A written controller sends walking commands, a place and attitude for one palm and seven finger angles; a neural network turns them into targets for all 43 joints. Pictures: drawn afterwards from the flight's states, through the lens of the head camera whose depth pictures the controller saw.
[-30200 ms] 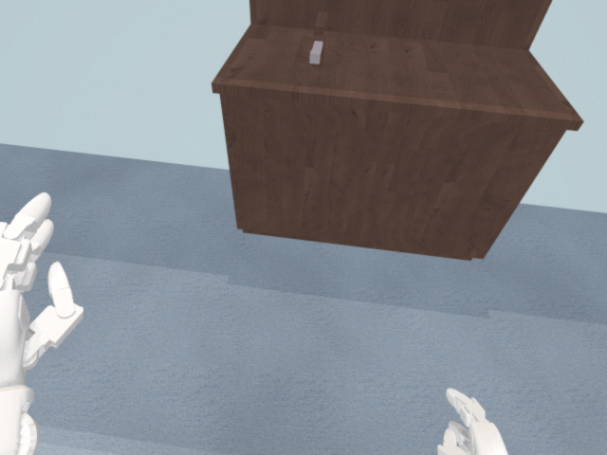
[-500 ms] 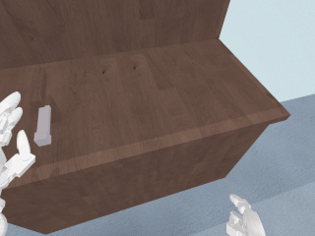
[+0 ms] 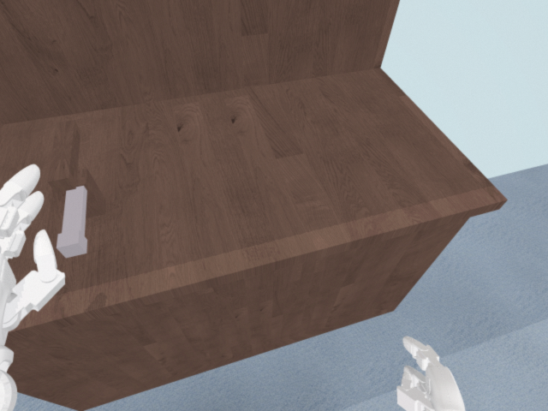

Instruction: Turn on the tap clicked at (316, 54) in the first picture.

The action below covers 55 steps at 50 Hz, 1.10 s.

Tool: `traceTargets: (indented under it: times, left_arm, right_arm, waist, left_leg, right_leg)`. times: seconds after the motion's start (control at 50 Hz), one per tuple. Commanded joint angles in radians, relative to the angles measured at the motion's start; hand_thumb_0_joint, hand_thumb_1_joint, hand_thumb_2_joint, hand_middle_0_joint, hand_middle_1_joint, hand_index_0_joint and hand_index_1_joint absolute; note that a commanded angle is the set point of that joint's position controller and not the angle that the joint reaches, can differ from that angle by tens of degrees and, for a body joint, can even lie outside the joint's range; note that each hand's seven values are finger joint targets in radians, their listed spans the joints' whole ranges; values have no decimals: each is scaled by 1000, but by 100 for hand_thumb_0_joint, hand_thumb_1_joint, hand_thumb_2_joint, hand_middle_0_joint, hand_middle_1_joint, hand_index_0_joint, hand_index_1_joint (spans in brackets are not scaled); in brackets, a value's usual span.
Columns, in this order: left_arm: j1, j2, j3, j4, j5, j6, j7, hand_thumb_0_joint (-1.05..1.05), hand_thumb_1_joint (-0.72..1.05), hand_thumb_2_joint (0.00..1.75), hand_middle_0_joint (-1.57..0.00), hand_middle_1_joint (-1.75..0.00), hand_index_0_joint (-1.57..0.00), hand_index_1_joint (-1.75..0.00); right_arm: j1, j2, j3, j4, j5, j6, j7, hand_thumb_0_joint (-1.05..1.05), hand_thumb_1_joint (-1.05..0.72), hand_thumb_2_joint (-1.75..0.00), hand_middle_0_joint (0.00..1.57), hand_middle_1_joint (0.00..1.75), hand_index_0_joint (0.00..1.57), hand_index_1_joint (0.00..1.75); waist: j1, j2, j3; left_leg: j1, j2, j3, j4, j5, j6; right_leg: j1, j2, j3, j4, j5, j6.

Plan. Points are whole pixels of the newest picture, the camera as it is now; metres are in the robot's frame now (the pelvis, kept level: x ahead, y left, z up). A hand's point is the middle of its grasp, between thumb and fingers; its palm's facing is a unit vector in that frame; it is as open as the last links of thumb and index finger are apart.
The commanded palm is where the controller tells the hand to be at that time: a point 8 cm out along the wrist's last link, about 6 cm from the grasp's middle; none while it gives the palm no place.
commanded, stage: shuffle to correct the standing spot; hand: left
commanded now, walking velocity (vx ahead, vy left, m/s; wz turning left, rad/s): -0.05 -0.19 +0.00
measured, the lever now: (72, 243) +0.32 +0.32 +0.06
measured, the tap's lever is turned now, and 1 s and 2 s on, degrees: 0 0 0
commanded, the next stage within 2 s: come to a stop and stand still in 0.20 s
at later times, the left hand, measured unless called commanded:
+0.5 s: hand (17, 254) +0.23 +0.27 +0.19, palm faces +0.41 -0.81 -0.42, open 7.4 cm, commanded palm +0.15 +0.28 +0.18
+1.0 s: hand out of the picture +0.18 +0.31 +0.17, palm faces +0.37 -0.87 -0.31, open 7.4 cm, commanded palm +0.12 +0.34 +0.18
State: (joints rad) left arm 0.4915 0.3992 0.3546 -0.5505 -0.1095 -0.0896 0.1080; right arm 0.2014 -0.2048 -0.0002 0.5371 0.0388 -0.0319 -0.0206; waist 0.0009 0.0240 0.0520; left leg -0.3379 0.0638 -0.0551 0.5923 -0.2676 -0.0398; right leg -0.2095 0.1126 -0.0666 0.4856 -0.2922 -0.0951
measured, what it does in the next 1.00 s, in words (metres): shifts its weight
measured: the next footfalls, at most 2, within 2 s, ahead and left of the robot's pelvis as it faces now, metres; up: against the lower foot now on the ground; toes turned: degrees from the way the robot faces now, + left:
none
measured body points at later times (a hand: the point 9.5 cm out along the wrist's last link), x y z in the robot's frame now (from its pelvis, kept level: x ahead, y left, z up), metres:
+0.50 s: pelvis -0.02 +0.01 +0.00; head +0.02 +0.01 +0.45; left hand +0.20 +0.31 +0.21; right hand +0.15 -0.23 -0.07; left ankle +0.03 +0.14 -0.73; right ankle -0.02 -0.06 -0.73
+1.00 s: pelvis -0.05 +0.07 +0.01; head -0.06 +0.10 +0.46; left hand +0.15 +0.35 +0.19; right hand +0.11 -0.14 -0.06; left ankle +0.00 +0.14 -0.73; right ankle -0.02 -0.06 -0.73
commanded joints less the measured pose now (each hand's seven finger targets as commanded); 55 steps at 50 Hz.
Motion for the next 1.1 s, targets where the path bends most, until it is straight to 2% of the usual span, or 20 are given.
traceTargets:
  times: [0.0, 0.12, 0.3, 0.32, 0.34, 0.36, 0.38, 0.42, 0.46, 0.48, 0.5, 0.54, 0.56, 0.58, 0.6, 0.64, 0.68, 0.72, 0.86, 1.08]
  left_arm:
    - [-41, 175, 135, -214, -1, -68, 25, 0, 90, 90, -20, -30, -20, -30]
    - [-45, 176, 137, -226, 4, -72, 25, 0, 90, 90, -20, -30, -20, -30]
    - [-20, 156, 118, -199, 4, -65, 21, 0, 90, 90, -20, -30, -20, -30]
    - [-1004, 931, 706, -345, 153, -191, -16, 0, 90, 90, -20, -30, -20, -30]
    - [-529, 370, 327, 171, 71, -147, -62, 0, 90, 90, -20, -30, -20, -30]
    - [-281, 258, 230, 252, 57, -141, -83, 0, 90, 90, -20, -30, -20, -30]
    - [-183, 96, 90, 149, 32, -160, -88, 0, 90, 90, -20, -30, -20, -30]
    - [-202, 121, 85, -122, 28, -184, -70, 0, 90, 90, -20, -30, -20, -30]
    - [-117, 116, 87, -147, 44, -166, -52, 0, 90, 90, -20, -30, -20, -30]
    - [-44, 137, 124, -133, 46, -155, -31, 0, 90, 90, -20, -30, -20, -30]
    - [-46, 160, 151, -144, 51, -155, -21, 0, 90, 90, -20, -30, -20, -30]
    - [-70, 203, 206, -136, 31, -166, -2, 0, 90, 90, -20, -30, -20, -30]
    - [-77, 214, 229, -125, 23, -176, 7, 0, 90, 90, -20, -30, -20, -30]
    - [-89, 262, 271, -164, 26, -186, 25, 0, 90, 90, -20, -30, -20, -30]
    - [-122, 221, 239, -169, 25, -189, 30, 0, 90, 90, -20, -30, -20, -30]
    - [-167, 186, 203, -146, 31, -195, 40, 0, 90, 90, -20, -30, -20, -30]
    - [-182, 141, 142, -124, 41, -197, 34, 0, 90, 90, -20, -30, -20, -30]
    - [-192, 108, 96, -69, 60, -187, 21, 0, 90, 90, -20, -30, -20, -30]
    - [-251, 92, 51, -71, 108, -179, 20, 0, 90, 90, -20, -30, -20, -30]
    - [-249, 106, 75, -95, 106, -186, 18, 0, 90, 90, -20, -30, -20, -30]
  right_arm:
    - [-74, -108, -42, -145, -3, -47, -11, 0, -90, -90, 20, 30, 20, 30]
    - [-79, -115, -45, -157, -3, -54, -12, 0, -90, -90, 20, 30, 20, 30]
    - [-64, -114, -43, -152, 0, -59, -11, 0, -90, -90, 20, 30, 20, 30]
    - [121, -153, -104, -37, -51, -155, -34, 0, -90, -90, 20, 30, 20, 30]
    - [1, -89, -70, -73, -33, -163, -33, 0, -90, -90, 20, 30, 20, 30]
    - [17, -144, -93, -124, -21, -183, -23, 0, -90, -90, 20, 30, 20, 30]
    - [22, -141, -85, -134, -5, -184, 4, 0, -90, -90, 20, 30, 20, 30]
    - [-8, -149, -85, -149, -8, -179, 30, 0, -90, -90, 20, 30, 20, 30]
    - [-41, -132, -81, -169, -5, -177, 46, 0, -90, -90, 20, 30, 20, 30]
    - [-57, -118, -65, -169, 6, -177, 50, 0, -90, -90, 20, 30, 20, 30]
    - [-48, -123, -68, -174, 1, -171, 42, 0, -90, -90, 20, 30, 20, 30]
    - [-62, -107, -59, -165, -5, -163, 18, 0, -90, -90, 20, 30, 20, 30]
    - [-62, -102, -56, -155, -8, -164, 5, 0, -90, -90, 20, 30, 20, 30]
    - [-71, -107, -50, -140, -7, -159, -4, 0, -90, -90, 20, 30, 20, 30]
    - [-72, -94, -40, -131, -14, -161, -12, 0, -90, -90, 20, 30, 20, 30]
    - [-70, -95, -30, -109, -22, -170, -23, 0, -90, -90, 20, 30, 20, 30]
    - [-90, -118, -39, -109, -21, -181, -33, 0, -90, -90, 20, 30, 20, 30]
    - [-79, -123, -30, -111, -22, -174, -27, 0, -90, -90, 20, 30, 20, 30]
    - [-72, -124, -25, -115, -25, -174, -12, 0, -90, -90, 20, 30, 20, 30]
    - [-72, -105, -16, -114, -28, -175, -10, 0, -90, -90, 20, 30, 20, 30]
  waist:
    - [-10, 19, -171]
    - [-3, 98, -150]
    - [-5, 42, -194]
    - [32, -254, -25]
    - [35, -236, -162]
    - [70, -105, -166]
    - [44, 115, -230]
    - [43, 192, -306]
    - [55, 91, -270]
    - [55, 53, -257]
    - [43, -45, -226]
    - [29, -242, -156]
    - [29, -253, -134]
    - [25, -172, -140]
    - [14, -116, -140]
    - [9, -23, -144]
    - [19, 47, -124]
    - [21, 129, -104]
    - [23, 69, -78]
    - [20, 94, -96]
  left_leg:
    - [153, 70, -33, -13, 224, 81]
    - [106, 107, -93, -102, 153, 91]
    - [142, 82, -49, -53, 191, 82]
    - [-1, 7, 147, -6, 201, 63]
    - [24, -91, 104, -1, 219, 70]
    - [78, -47, 115, -1, 209, 50]
    - [179, -14, 114, -76, 303, 80]
    - [280, 96, 21, -82, 537, 143]
    - [180, 119, 11, -63, 495, 141]
    - [150, 88, 40, -49, 412, 115]
    - [85, 50, 50, -14, 285, 91]
    - [15, -60, 76, 119, -10, 53]
    - [-21, -73, 50, 183, -74, 46]
    - [-31, -63, 26, 186, -89, 45]
    - [-10, -57, 13, 131, -90, 47]
    - [129, -53, 20, -101, 20, 56]
    - [211, 18, -37, -194, 117, 84]
    - [74, 63, -111, -285, -71, 108]
    - [-63, 66, -126, -368, -328, 109]
    - [20, 52, -128, -386, -260, 75]
  right_leg:
    - [-26, -211, 132, -86, 325, 31]
    - [-4, -166, 106, -87, 212, 56]
    - [12, -189, 124, -104, 282, 45]
    - [-42, -159, 161, -235, 572, 224]
    - [47, -231, 201, -121, 619, 92]
    - [53, -240, 299, -91, 763, 118]
    - [78, -230, 229, 11, 786, 138]
    - [15, -172, 134, 185, 540, 188]
    - [47, -150, 110, 115, 269, 175]
    - [75, -150, 96, 40, 276, 153]
    - [86, -170, 122, -23, 297, 134]
    - [7, -284, 294, -167, 297, 85]
    - [-10, -333, 354, -204, 265, 42]
    - [2, -354, 372, -192, 287, -6]
    - [-6, -360, 352, -176, 242, -41]
    - [-49, -280, 266, -146, 92, 0]
    - [-73, -179, 186, -114, 40, 57]
    - [7, -144, 139, -82, -20, 85]
    - [101, -124, 112, -72, -24, 89]
    - [107, -115, 93, -116, 50, 90]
